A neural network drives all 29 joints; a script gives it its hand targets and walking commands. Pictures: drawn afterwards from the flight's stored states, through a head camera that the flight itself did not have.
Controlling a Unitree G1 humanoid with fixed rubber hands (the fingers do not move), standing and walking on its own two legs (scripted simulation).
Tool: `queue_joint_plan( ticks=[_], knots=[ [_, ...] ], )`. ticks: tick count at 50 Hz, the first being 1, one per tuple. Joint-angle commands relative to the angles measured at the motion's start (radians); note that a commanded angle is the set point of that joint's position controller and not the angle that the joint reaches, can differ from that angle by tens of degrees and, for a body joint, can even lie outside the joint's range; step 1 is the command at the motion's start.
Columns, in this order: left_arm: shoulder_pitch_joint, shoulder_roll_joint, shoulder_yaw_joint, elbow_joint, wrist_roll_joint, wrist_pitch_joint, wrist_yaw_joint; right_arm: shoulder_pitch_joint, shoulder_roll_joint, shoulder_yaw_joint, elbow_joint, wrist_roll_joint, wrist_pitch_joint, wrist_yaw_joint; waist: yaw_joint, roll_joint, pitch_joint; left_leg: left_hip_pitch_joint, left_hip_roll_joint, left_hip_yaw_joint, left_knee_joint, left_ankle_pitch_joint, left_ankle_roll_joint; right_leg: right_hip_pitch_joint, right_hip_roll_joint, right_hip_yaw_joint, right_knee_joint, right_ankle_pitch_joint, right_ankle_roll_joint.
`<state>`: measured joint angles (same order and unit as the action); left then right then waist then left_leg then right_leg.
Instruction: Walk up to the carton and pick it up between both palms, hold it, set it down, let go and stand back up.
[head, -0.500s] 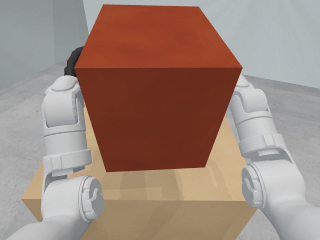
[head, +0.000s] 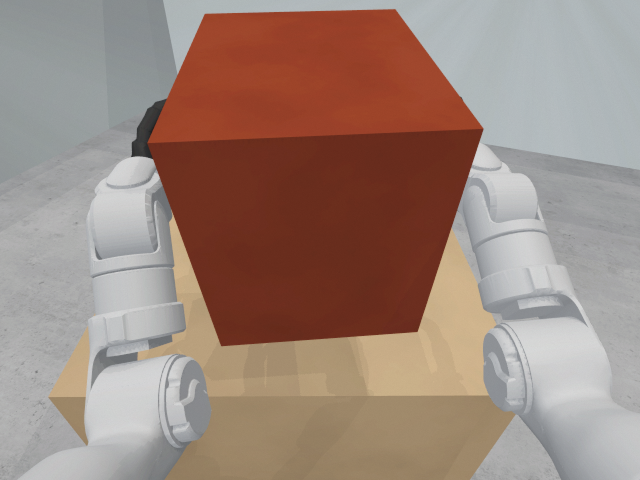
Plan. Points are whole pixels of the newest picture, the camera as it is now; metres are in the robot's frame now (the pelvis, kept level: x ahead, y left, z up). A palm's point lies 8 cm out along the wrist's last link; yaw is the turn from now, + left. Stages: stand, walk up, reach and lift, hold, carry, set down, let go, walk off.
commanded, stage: hold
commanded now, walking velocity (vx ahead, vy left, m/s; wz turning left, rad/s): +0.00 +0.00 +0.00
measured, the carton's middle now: (310, 172) +0.42 +0.00 +0.23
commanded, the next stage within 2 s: none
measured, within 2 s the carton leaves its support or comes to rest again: neither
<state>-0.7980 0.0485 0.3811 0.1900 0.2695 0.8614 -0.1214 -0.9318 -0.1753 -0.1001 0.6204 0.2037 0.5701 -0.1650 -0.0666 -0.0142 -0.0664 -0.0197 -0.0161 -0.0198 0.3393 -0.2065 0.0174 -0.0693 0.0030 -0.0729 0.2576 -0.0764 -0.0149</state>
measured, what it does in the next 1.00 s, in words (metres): stands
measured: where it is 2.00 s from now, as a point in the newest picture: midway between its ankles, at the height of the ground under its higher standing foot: outside the picture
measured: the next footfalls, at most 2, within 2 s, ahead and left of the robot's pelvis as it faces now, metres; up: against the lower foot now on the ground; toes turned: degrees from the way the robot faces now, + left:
none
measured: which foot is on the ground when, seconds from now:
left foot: down 0.00-1.00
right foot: down 0.00-1.00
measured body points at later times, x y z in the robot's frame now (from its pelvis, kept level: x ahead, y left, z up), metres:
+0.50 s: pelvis +0.00 +0.00 +0.00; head -0.07 +0.01 +0.44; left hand +0.38 +0.17 +0.26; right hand +0.39 -0.18 +0.27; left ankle +0.00 +0.10 -0.75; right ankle +0.05 -0.11 -0.75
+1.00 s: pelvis +0.00 -0.01 +0.00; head -0.07 +0.01 +0.44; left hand +0.38 +0.17 +0.27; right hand +0.40 -0.17 +0.28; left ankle +0.00 +0.10 -0.75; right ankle +0.05 -0.11 -0.75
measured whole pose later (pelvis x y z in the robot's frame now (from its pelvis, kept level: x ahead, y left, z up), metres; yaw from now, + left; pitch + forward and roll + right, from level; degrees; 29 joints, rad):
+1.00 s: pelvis +0.00 -0.01 +0.00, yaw +0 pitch -6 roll -1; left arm -0.82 0.06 0.36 0.21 0.27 0.88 -0.11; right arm -0.94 -0.18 -0.09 0.66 0.21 0.56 -0.15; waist -0.06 -0.02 -0.08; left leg -0.02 -0.01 -0.03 0.34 -0.21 0.01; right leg -0.06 0.01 -0.08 0.26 -0.08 -0.02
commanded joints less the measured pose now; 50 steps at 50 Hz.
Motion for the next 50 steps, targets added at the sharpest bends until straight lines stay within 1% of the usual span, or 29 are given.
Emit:
queue_joint_plan(
  ticks=[1, 5, 8, 13, 18, 25, 30, 34, 36, 42, 43, 44, 45, 47, 50],
  knots=[
    [-0.659, -0.470, -0.406, -0.047, -0.170, -0.054, -0.111, -0.731, 0.610, 0.302, -0.282, 0.149, -0.056, 0.148, -0.006, 0.027, -0.299, -0.283, -0.019, 0.015, -0.106, 0.114, -0.039, 0.393, 0.040, 0.052, 0.044, 0.087, 0.015],
    [-0.649, -0.473, -0.406, -0.042, -0.171, -0.053, -0.115, -0.722, 0.604, 0.298, -0.284, 0.151, -0.056, 0.143, -0.015, 0.033, -0.303, -0.279, -0.020, 0.013, -0.102, 0.132, -0.044, 0.406, 0.038, 0.054, 0.046, 0.117, 0.016],
    [-0.642, -0.468, -0.403, -0.050, -0.167, -0.051, -0.118, -0.718, 0.602, 0.305, -0.287, 0.159, -0.053, 0.140, -0.015, 0.035, -0.302, -0.273, -0.021, 0.011, -0.095, 0.157, -0.048, 0.413, 0.039, 0.053, 0.049, 0.143, 0.018],
    [-0.636, -0.466, -0.407, -0.083, -0.165, -0.045, -0.127, -0.701, 0.601, 0.313, -0.311, 0.169, -0.044, 0.132, -0.021, 0.039, -0.310, -0.265, -0.024, 0.010, -0.089, 0.185, -0.055, 0.431, 0.039, 0.054, 0.055, 0.180, 0.021],
    [-0.630, -0.464, -0.412, -0.093, -0.167, -0.046, -0.126, -0.711, 0.613, 0.332, -0.344, 0.178, -0.043, 0.129, -0.013, 0.031, -0.320, -0.264, -0.026, 0.011, -0.084, 0.192, -0.051, 0.434, 0.039, 0.054, 0.059, 0.197, 0.025],
    [-0.638, -0.454, -0.400, -0.087, -0.160, -0.042, -0.122, -0.711, 0.615, 0.327, -0.330, 0.172, -0.036, 0.132, -0.005, 0.022, -0.300, -0.272, -0.024, 0.015, -0.097, 0.154, -0.042, 0.416, 0.039, 0.054, 0.053, 0.151, 0.024],
    [-0.640, -0.456, -0.400, -0.067, -0.164, -0.042, -0.123, -0.720, 0.613, 0.317, -0.323, 0.164, -0.039, 0.132, -0.009, 0.023, -0.300, -0.282, -0.025, 0.016, -0.100, 0.129, -0.040, 0.411, 0.037, 0.057, 0.049, 0.132, 0.023],
    [-0.646, -0.456, -0.399, -0.062, -0.165, -0.044, -0.127, -0.715, 0.613, 0.312, -0.311, 0.162, -0.037, 0.132, -0.014, 0.026, -0.299, -0.284, -0.025, 0.015, -0.102, 0.125, -0.041, 0.413, 0.034, 0.058, 0.048, 0.131, 0.022],
    [-0.650, -0.452, -0.392, -0.054, -0.163, -0.045, -0.129, -0.720, 0.616, 0.310, -0.305, 0.160, -0.036, 0.132, -0.011, 0.020, -0.296, -0.287, -0.026, 0.016, -0.104, 0.116, -0.039, 0.412, 0.034, 0.058, 0.046, 0.118, 0.023],
    [-0.647, -0.453, -0.385, -0.043, -0.157, -0.044, -0.130, -0.722, 0.613, 0.308, -0.301, 0.161, -0.036, 0.133, -0.009, 0.030, -0.294, -0.290, -0.023, 0.013, -0.104, 0.121, -0.040, 0.414, 0.034, 0.057, 0.048, 0.116, 0.022],
    [-0.752, -0.445, -0.415, -0.123, -0.185, -0.059, -0.126, -0.702, 0.600, 0.319, -0.221, 0.161, -0.033, 0.149, 0.019, 0.052, -0.321, -0.247, 0.005, -0.021, -0.114, 0.119, -0.052, 0.361, 0.049, 0.048, 0.058, 0.049, 0.014],
    [-0.747, -0.462, -0.437, -0.099, -0.190, -0.054, -0.121, -0.706, 0.605, 0.306, -0.230, 0.158, -0.042, 0.160, 0.009, 0.066, -0.318, -0.242, 0.002, -0.008, -0.104, 0.131, -0.057, 0.347, 0.049, 0.055, 0.050, 0.047, 0.012],
    [-0.726, -0.472, -0.441, -0.089, -0.195, -0.055, -0.119, -0.726, 0.599, 0.300, -0.247, 0.157, -0.050, 0.165, 0.013, 0.063, -0.324, -0.238, 0.007, -0.020, -0.098, 0.148, -0.058, 0.360, 0.049, 0.055, 0.048, 0.053, 0.010],
    [-0.697, -0.474, -0.430, -0.065, -0.189, -0.054, -0.116, -0.730, 0.596, 0.299, -0.251, 0.154, -0.054, 0.164, 0.006, 0.045, -0.312, -0.230, 0.002, -0.009, -0.090, 0.163, -0.050, 0.363, 0.048, 0.057, 0.042, 0.076, 0.009],
    [-0.667, -0.457, -0.403, -0.050, -0.172, -0.047, -0.128, -0.718, 0.595, 0.301, -0.251, 0.149, -0.054, 0.152, -0.002, 0.024, -0.293, -0.231, -0.008, 0.004, -0.089, 0.157, -0.037, 0.387, 0.039, 0.057, 0.040, 0.118, 0.013]
  ],
)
